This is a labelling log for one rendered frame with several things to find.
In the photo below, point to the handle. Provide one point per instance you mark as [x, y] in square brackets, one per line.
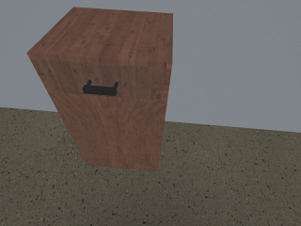
[100, 90]

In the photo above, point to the drawer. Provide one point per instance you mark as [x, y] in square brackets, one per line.
[134, 82]

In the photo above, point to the cabinet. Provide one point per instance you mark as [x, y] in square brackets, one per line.
[111, 132]

